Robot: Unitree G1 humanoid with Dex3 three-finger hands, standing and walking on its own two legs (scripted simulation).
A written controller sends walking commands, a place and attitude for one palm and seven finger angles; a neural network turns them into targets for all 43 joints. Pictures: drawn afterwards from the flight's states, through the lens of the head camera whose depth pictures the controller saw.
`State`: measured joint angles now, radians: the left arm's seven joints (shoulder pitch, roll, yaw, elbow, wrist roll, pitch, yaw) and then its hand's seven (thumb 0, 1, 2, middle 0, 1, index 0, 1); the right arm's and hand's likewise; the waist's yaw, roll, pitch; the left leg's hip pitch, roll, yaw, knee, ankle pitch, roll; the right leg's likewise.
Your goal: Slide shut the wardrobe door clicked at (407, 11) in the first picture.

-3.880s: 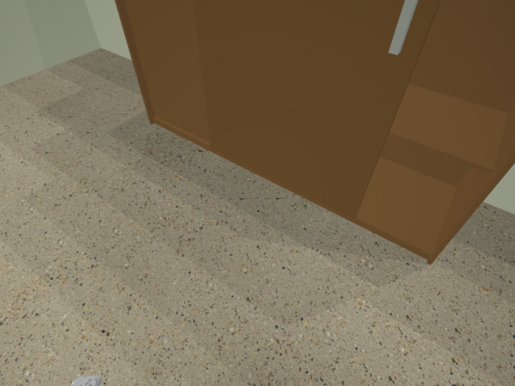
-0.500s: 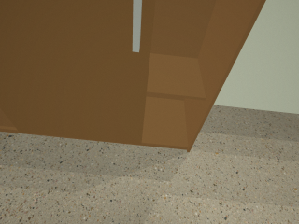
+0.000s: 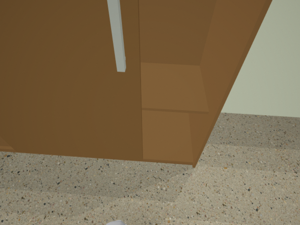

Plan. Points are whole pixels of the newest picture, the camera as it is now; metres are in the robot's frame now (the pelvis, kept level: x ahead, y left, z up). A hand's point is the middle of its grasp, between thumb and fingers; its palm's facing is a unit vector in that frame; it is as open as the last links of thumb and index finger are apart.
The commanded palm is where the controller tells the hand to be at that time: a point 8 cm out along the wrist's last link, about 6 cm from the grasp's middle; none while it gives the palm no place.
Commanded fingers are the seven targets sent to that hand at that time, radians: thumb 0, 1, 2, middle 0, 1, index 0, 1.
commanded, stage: take the last steps up to it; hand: left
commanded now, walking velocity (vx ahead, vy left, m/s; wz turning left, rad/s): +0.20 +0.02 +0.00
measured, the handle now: (118, 26) +0.62 +0.14 +0.24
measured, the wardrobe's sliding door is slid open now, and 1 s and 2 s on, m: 0.36 0.36 0.36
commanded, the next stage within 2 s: come to a stop and stand still in 0.08 s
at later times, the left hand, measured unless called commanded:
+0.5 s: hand (88, 220) +0.17 +0.20 -0.17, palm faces +0.05 -0.97 -0.24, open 7.3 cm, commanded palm none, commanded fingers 0.00 0.90 0.90 -0.20 -0.30 -0.20 -0.30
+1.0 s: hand out of the picture +0.10 +0.18 -0.16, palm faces +0.11 -0.96 -0.26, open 7.3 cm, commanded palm none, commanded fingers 0.00 0.90 0.90 -0.20 -0.30 -0.20 -0.30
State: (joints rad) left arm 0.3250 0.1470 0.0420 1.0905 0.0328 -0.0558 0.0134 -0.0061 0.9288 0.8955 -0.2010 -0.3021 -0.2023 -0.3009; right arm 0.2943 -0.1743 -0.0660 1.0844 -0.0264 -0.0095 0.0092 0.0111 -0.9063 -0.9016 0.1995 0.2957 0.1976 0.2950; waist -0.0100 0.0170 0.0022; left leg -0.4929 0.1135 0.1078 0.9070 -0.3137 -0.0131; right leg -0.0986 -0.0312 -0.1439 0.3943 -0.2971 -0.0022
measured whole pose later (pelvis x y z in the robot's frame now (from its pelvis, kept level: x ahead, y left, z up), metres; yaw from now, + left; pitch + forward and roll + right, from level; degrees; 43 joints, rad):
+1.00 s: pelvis +0.08 -0.01 +0.01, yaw +1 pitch +0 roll +2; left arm 0.26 0.17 0.04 1.02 0.03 0.02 0.02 0.00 0.91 0.90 -0.21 -0.30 -0.21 -0.30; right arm 0.22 -0.22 -0.06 1.04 -0.02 0.05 0.00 0.01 -0.91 -0.90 0.20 0.30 0.20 0.30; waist 0.05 0.00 0.02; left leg -0.24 0.03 0.01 0.67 -0.40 -0.02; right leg -0.28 -0.05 -0.08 0.42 -0.15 -0.04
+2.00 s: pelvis +0.08 +0.00 +0.00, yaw +2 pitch -1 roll -1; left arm 0.31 0.12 -0.01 1.12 0.02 -0.04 0.05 0.00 0.91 0.90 -0.20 -0.30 -0.20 -0.30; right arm 0.26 -0.17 -0.01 1.08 -0.01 -0.01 -0.04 0.01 -0.92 -0.90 0.20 0.30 0.20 0.30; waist 0.00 0.03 0.04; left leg -0.20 0.06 0.02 0.53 -0.30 -0.01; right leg -0.19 0.03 -0.07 0.45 -0.25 -0.03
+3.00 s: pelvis +0.06 +0.02 +0.00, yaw +1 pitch -1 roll +1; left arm 0.34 0.11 -0.01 1.11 0.02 -0.02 0.03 0.00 0.91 0.90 -0.20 -0.30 -0.20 -0.30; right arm 0.31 -0.12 0.01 1.14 -0.01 -0.03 -0.03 0.01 -0.91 -0.90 0.20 0.30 0.20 0.30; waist 0.01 0.00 0.00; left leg -0.19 -0.01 0.06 0.46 -0.25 0.02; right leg -0.24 -0.04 -0.03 0.49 -0.24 0.00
